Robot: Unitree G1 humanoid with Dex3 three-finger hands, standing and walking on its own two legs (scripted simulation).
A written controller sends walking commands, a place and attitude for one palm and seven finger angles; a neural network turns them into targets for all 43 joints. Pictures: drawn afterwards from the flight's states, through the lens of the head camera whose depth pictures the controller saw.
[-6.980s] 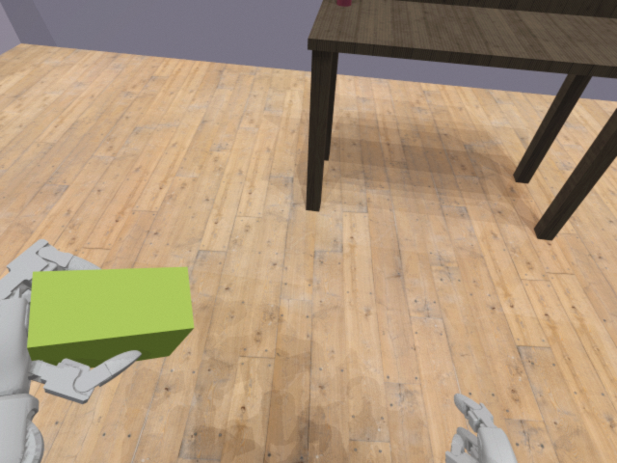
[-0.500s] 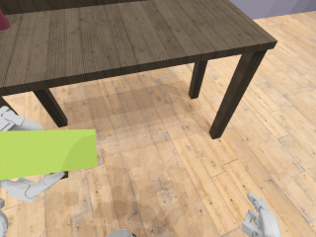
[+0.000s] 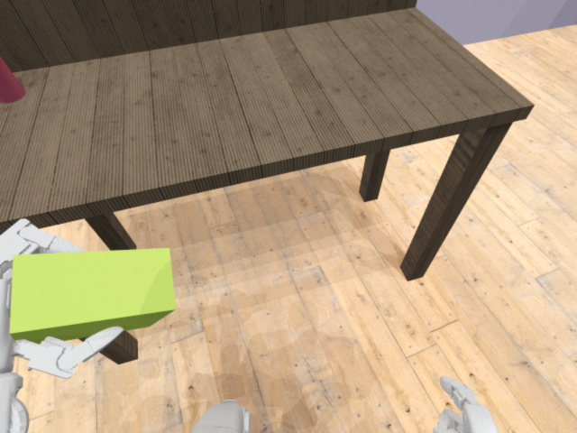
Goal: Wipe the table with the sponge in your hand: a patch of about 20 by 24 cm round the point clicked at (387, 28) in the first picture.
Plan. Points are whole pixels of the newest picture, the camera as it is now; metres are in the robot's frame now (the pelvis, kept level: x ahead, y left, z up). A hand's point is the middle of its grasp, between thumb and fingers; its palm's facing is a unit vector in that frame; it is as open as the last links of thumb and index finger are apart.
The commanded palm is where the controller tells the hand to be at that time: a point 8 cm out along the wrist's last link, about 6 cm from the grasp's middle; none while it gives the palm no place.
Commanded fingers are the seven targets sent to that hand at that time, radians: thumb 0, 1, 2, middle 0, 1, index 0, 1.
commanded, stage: take the last steps up to it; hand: left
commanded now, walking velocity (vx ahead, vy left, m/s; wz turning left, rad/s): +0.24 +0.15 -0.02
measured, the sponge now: (117, 295) +0.24 +0.19 +0.14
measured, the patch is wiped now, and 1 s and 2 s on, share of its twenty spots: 0.00 0.00 0.00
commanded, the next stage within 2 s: come to a stop and stand still in 0.52 s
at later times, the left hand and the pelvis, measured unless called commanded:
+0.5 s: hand (56, 223) +0.30 +0.27 +0.17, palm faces +0.36 -0.78 -0.51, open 10.4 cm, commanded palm +0.25 +0.32 +0.17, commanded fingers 0.00 0.10 1.30 -1.20 -1.60 -1.20 -1.60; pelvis +0.09 +0.05 -0.02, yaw -2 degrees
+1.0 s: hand (20, 203) +0.33 +0.33 +0.17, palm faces +0.35 -0.85 -0.40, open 10.4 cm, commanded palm +0.27 +0.37 +0.17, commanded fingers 0.00 0.10 1.30 -1.20 -1.60 -1.20 -1.60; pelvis +0.10 +0.10 -0.01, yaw -3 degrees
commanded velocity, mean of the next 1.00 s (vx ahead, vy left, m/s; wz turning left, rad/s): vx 0.08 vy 0.04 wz -0.01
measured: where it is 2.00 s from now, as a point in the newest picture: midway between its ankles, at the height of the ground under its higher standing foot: outside the picture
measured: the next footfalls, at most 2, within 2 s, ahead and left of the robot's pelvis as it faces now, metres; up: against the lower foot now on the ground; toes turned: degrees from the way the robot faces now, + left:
left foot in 0.14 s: +0.14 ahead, +0.18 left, +0.00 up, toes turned +9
right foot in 0.44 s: +0.14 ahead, -0.04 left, +0.00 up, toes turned -12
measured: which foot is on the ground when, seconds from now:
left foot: up 0.00-0.12, down 0.14-0.46, up 0.48-0.80, down 0.82-1.00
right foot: down 0.00-0.14, up 0.16-0.42, down 0.44-0.82, up 0.84-1.00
